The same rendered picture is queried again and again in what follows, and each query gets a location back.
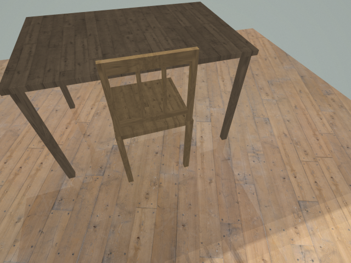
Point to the table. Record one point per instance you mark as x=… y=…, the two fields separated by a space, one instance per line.
x=59 y=50

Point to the chair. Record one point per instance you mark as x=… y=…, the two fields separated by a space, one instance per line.
x=153 y=106

